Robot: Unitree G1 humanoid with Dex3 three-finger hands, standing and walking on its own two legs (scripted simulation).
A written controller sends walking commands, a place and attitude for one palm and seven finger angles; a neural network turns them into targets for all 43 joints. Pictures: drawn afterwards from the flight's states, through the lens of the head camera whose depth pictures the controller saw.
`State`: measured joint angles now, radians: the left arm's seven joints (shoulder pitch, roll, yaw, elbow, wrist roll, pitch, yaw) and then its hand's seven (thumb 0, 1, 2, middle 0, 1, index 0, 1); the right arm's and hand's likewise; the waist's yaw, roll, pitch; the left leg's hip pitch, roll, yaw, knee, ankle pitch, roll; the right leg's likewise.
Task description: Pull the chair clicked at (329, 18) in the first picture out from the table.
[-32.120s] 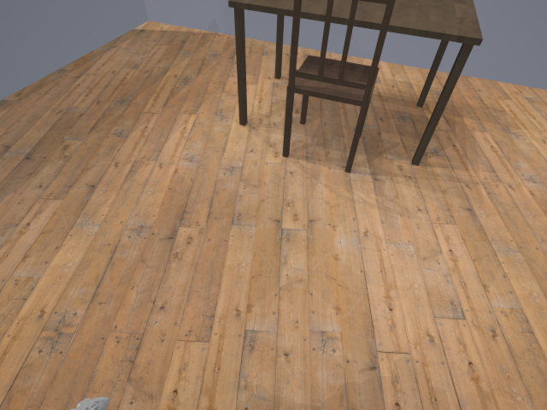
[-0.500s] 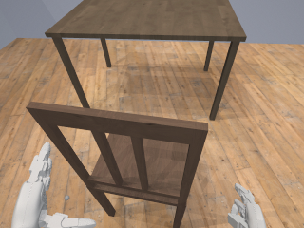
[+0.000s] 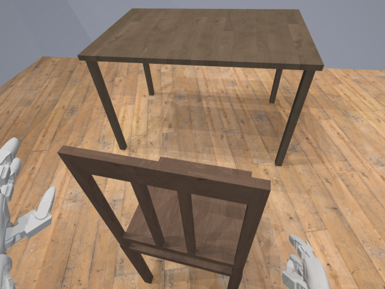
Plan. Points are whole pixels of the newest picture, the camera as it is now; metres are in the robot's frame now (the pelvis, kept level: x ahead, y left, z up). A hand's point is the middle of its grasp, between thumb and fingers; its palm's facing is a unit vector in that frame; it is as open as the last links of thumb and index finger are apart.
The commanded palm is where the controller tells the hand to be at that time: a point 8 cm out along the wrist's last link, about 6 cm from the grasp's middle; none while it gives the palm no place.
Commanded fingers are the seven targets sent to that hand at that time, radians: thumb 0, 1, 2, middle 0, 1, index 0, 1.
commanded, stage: draw the hand back to the body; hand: left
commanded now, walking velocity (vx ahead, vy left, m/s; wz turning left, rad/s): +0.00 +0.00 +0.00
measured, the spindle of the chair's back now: (151, 217) +0.29 +0.16 -0.07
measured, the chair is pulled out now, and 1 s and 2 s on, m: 0.61 0.61 0.61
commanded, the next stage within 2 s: step back with the hand held close in 0.40 s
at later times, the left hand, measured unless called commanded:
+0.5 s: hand (27, 203) +0.18 +0.27 +0.18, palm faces +0.51 -0.76 -0.41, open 7.4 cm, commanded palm +0.14 +0.30 +0.19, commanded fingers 0.00 0.90 0.90 -0.20 -0.30 -0.20 -0.30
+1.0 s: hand (24, 212) +0.17 +0.28 +0.17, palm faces +0.41 -0.73 -0.54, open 7.4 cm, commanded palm +0.11 +0.31 +0.19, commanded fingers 0.00 0.90 0.90 -0.20 -0.30 -0.20 -0.30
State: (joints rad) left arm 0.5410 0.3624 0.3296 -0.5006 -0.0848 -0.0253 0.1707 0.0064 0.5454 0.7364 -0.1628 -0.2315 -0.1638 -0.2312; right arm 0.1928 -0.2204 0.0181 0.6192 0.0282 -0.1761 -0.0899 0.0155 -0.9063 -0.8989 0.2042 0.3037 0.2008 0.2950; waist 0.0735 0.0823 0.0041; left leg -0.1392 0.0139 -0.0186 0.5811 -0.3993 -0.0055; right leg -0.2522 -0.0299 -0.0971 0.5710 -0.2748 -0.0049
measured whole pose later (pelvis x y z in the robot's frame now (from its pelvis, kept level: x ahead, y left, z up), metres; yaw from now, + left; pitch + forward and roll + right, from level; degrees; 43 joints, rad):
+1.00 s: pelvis -0.03 +0.01 +0.00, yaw -1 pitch +1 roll +0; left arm 0.60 0.42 0.46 -0.52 -0.07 -0.12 0.17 0.02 0.88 0.90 -0.22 -0.30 -0.22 -0.30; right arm 0.18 -0.21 -0.02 0.60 0.03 -0.05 -0.09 0.02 -0.91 -0.90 0.20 0.30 0.20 0.29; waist 0.00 0.05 0.04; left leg -0.27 -0.01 0.01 0.59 -0.34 0.01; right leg -0.37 -0.05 -0.07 0.55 -0.19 0.01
